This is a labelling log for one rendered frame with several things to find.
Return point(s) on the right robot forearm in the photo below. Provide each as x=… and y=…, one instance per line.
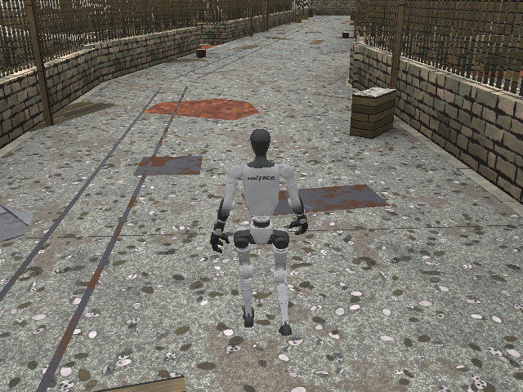
x=300, y=212

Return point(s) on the right robot hand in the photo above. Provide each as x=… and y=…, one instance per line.
x=296, y=224

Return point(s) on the left robot hand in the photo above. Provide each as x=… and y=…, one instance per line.
x=215, y=240

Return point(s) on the robot right thigh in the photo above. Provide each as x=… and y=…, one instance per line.
x=280, y=249

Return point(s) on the left robot forearm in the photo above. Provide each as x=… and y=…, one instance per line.
x=221, y=219

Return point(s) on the left robot shin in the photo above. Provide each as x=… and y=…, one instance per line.
x=246, y=291

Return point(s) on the robot left upper arm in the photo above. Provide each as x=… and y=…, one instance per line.
x=231, y=185

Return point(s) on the robot right upper arm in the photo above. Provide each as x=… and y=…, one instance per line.
x=291, y=185

